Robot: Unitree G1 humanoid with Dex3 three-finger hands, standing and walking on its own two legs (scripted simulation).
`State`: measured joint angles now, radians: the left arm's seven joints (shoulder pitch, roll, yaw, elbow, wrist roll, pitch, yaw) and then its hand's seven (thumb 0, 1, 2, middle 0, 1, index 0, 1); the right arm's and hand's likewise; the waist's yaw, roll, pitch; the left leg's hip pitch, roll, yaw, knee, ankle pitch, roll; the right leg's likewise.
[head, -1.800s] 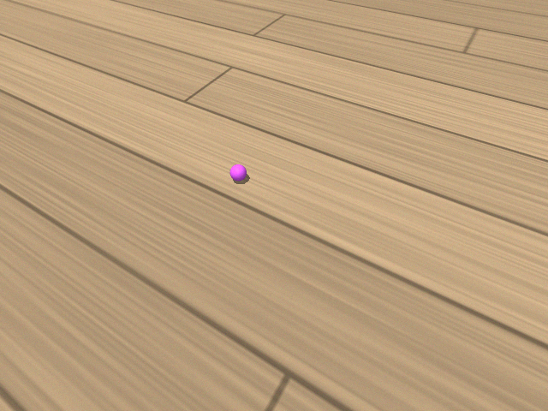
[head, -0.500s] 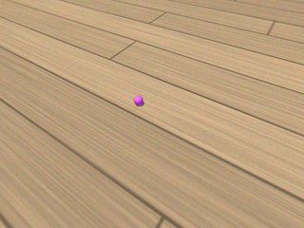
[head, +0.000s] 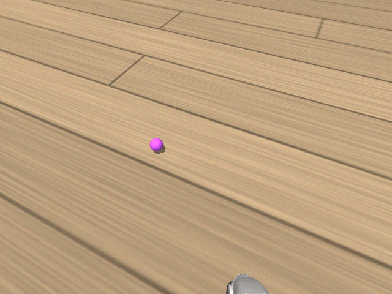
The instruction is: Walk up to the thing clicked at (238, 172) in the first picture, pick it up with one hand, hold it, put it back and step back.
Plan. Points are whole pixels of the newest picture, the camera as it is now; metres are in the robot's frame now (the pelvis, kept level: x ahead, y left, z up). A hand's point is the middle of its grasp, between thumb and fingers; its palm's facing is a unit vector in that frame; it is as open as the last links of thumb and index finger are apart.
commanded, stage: walk up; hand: left
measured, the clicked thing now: (156, 144) +1.10 +0.21 -0.73
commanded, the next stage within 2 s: none
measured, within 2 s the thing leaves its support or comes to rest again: neither
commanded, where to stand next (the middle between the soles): +0.76 -0.03 m, yaw +1 degrees
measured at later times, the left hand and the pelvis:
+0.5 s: hand (93, 245) +0.28 +0.26 -0.15, palm faces -0.01 -0.94 -0.34, open 7.4 cm; pelvis +0.24 -0.02 -0.01, yaw +1 degrees
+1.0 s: hand (114, 161) +0.53 +0.24 -0.13, palm faces -0.07 -0.92 -0.39, open 7.4 cm; pelvis +0.44 -0.04 -0.01, yaw +0 degrees
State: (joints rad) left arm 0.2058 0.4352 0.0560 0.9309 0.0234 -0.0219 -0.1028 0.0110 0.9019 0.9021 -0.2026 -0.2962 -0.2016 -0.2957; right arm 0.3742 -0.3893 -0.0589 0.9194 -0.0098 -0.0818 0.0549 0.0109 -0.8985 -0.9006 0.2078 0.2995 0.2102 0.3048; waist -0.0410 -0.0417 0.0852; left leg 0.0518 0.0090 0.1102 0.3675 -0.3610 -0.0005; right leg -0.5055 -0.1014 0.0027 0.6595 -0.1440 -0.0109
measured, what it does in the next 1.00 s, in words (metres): walks ahead: right foot, then left foot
